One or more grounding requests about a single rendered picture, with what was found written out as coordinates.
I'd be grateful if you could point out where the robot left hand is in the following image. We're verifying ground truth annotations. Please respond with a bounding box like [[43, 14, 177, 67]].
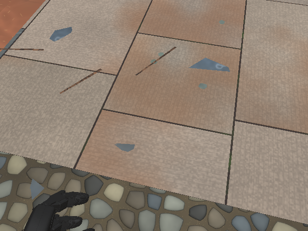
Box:
[[21, 190, 95, 231]]

